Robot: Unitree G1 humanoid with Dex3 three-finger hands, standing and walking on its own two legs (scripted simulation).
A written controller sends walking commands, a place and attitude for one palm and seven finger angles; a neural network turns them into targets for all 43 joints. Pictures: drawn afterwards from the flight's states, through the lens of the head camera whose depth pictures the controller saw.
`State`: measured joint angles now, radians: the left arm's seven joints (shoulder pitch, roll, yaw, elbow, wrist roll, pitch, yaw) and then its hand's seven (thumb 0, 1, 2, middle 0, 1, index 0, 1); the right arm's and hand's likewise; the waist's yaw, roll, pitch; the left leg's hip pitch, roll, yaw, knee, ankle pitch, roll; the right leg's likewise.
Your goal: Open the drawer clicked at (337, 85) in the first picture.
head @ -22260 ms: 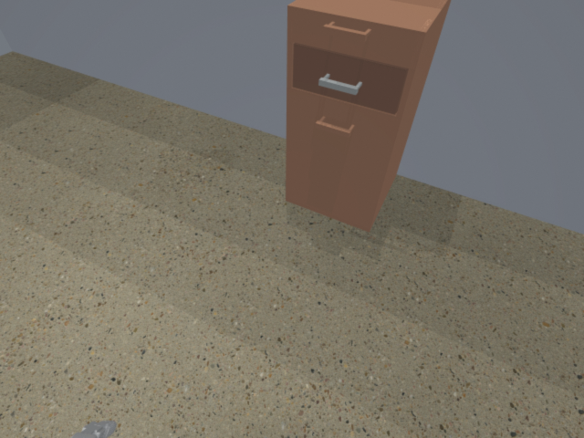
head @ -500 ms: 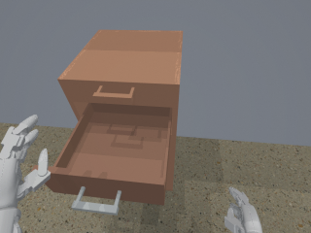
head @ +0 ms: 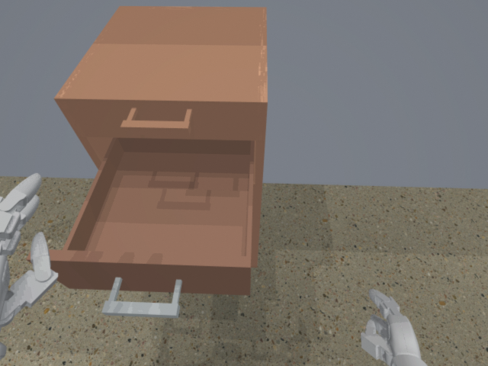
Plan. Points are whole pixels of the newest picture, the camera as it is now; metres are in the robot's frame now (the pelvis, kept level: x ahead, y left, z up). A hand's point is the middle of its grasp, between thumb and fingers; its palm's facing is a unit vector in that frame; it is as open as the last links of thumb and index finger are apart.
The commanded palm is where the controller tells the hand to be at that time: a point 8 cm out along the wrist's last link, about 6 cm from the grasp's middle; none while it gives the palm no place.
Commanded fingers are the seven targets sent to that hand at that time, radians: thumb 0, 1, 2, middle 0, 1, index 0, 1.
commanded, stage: step back with the hand held close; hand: left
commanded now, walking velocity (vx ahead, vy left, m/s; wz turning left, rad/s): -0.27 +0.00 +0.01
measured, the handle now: (144, 297) +0.24 +0.20 -0.09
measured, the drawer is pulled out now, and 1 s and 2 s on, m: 0.30 0.30 0.30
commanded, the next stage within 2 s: stop stepping back and stand still in 1.08 s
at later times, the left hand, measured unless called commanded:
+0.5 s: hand (6, 331) +0.14 +0.25 +0.15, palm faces +0.38 -0.82 -0.43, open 7.4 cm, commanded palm +0.07 +0.29 +0.17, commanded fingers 0.00 0.90 0.90 -0.20 -0.30 -0.20 -0.30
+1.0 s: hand out of the picture +0.08 +0.19 +0.15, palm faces +0.28 -0.80 -0.52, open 7.4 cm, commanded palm +0.00 +0.24 +0.17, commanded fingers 0.00 0.90 0.90 -0.20 -0.30 -0.20 -0.30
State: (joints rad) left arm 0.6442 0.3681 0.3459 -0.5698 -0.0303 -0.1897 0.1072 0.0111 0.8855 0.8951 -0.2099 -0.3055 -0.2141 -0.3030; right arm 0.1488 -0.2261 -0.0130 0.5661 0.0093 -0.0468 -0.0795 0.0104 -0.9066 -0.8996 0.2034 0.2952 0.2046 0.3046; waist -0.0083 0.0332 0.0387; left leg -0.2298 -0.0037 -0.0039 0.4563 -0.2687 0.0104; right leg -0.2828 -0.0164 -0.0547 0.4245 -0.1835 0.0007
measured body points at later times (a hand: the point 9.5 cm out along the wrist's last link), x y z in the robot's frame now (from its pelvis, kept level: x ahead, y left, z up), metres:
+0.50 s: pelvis -0.06 +0.01 -0.01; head -0.02 +0.03 +0.43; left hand +0.11 +0.29 +0.18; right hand +0.13 -0.22 -0.09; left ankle -0.02 +0.11 -0.74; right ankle +0.02 -0.12 -0.74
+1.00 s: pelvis -0.12 -0.04 +0.01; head -0.07 -0.04 +0.46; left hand +0.06 +0.23 +0.18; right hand +0.08 -0.28 -0.08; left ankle -0.17 +0.09 -0.67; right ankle -0.15 -0.12 -0.74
